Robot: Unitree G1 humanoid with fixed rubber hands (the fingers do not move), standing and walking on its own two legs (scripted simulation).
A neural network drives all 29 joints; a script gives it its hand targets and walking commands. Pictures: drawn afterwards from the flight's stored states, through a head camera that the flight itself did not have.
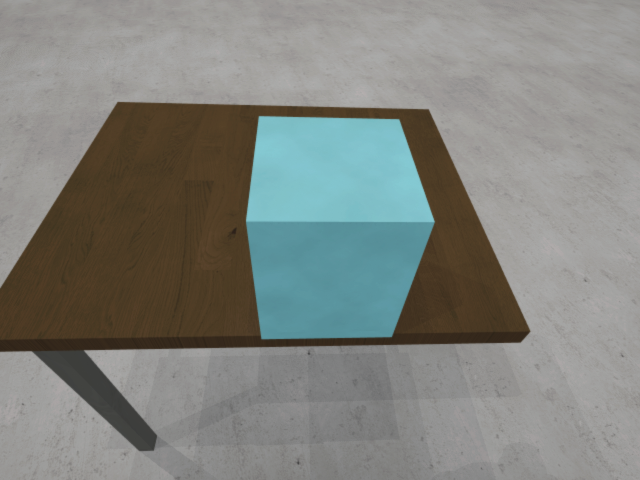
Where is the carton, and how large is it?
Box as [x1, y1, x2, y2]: [246, 116, 434, 338]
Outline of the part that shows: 259,116 246,225 261,338 391,336 434,222 399,120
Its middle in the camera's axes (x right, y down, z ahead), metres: +0.01 -0.01 +0.57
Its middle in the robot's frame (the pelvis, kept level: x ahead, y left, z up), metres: +0.44 +0.01 +0.06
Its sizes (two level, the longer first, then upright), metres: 0.210 0.200 0.250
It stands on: a table, 0.71 m high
